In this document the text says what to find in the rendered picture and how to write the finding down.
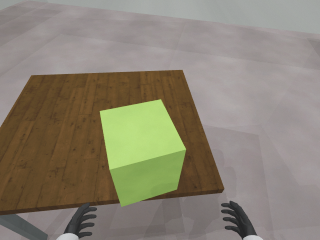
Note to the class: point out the right robot hand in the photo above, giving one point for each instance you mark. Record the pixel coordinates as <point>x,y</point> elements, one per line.
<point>245,227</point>

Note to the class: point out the left robot hand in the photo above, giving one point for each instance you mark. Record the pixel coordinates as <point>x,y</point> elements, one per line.
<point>75,225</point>

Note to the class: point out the carton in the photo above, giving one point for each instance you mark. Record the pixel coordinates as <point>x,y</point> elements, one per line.
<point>144,150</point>

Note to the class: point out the table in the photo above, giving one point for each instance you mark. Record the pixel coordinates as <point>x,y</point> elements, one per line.
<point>52,149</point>

